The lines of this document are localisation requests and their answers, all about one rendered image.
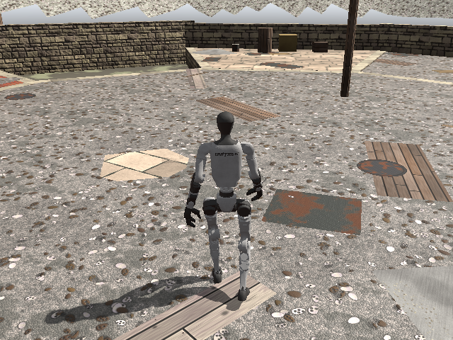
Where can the robot right upper arm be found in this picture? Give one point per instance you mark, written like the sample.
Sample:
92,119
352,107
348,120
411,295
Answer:
248,149

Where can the left robot hand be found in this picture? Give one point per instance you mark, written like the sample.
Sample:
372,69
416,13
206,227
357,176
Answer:
187,215

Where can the right robot hand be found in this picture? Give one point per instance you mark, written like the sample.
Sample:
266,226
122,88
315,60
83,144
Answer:
259,193

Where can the robot left foot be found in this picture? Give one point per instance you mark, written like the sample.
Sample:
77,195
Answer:
217,277

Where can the right robot forearm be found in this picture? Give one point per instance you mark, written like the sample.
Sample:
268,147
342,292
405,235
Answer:
257,183

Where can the robot left upper arm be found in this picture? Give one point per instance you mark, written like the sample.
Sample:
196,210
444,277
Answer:
200,163

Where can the right robot thigh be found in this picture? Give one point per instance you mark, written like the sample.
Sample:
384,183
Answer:
243,208

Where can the left robot forearm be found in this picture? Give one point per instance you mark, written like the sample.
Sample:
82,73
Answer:
193,193

